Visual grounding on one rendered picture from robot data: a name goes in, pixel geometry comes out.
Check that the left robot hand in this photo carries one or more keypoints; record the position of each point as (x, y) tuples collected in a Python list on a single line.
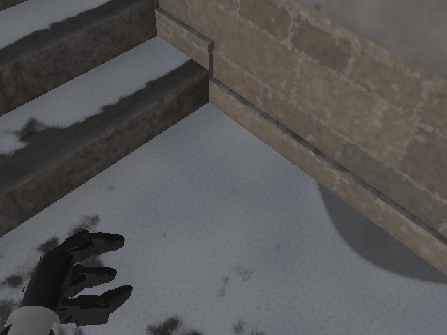
[(55, 279)]

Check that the left robot forearm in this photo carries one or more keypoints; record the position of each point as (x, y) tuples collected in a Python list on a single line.
[(32, 320)]

